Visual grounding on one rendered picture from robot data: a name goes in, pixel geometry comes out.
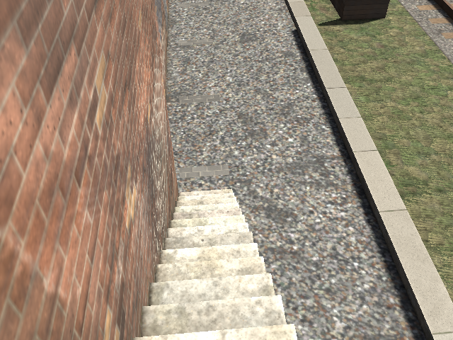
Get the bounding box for stairs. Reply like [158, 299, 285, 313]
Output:
[132, 189, 297, 340]

